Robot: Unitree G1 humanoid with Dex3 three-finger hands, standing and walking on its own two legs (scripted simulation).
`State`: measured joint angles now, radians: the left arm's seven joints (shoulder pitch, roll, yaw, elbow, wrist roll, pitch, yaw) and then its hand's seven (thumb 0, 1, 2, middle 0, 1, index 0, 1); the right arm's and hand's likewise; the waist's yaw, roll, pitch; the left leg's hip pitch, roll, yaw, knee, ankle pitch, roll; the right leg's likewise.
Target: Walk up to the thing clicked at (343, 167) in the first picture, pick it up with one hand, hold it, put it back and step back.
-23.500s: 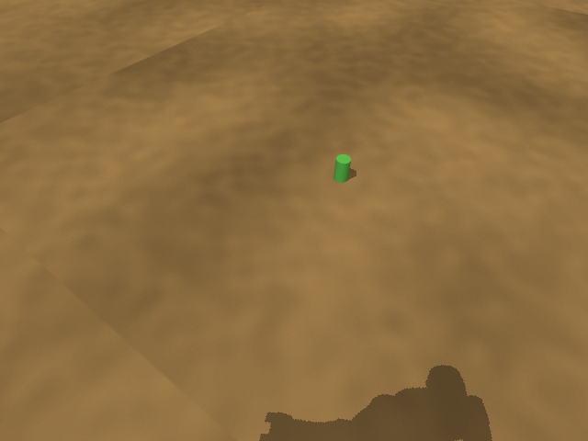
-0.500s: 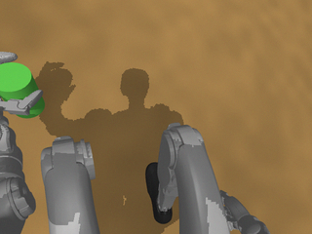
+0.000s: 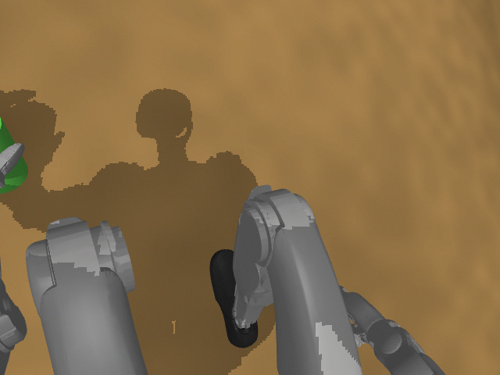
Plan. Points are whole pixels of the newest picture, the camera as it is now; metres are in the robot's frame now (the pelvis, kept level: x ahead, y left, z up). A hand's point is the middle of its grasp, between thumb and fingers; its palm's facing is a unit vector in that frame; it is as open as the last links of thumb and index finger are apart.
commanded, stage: lower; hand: left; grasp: from the side
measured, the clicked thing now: out of the picture +0.44 +0.28 -0.16
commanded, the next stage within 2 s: loosen in 0.92 s
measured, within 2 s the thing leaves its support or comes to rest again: neither
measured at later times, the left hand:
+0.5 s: hand out of the picture +0.46 +0.28 -0.17, palm faces +0.37 -0.93 -0.02, open 10.4 cm
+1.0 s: hand out of the picture +0.46 +0.28 -0.19, palm faces +0.37 -0.93 -0.01, open 10.4 cm
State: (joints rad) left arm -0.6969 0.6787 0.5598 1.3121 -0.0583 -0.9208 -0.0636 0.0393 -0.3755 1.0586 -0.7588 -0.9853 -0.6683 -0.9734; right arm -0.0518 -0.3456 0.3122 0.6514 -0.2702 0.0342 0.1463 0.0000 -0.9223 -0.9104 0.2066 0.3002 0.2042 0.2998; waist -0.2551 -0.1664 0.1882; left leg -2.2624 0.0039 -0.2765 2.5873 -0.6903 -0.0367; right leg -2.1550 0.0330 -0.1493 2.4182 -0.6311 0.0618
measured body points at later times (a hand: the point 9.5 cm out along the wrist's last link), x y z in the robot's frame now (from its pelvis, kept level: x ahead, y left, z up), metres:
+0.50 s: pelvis -0.01 +0.01 -0.01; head +0.24 +0.16 +0.33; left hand +0.43 +0.33 -0.17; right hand +0.12 -0.26 -0.05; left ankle +0.08 +0.13 -0.26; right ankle +0.13 -0.12 -0.26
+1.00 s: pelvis -0.01 +0.02 -0.01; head +0.24 +0.18 +0.32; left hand +0.43 +0.33 -0.19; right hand +0.12 -0.25 -0.04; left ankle +0.08 +0.13 -0.26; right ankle +0.13 -0.12 -0.26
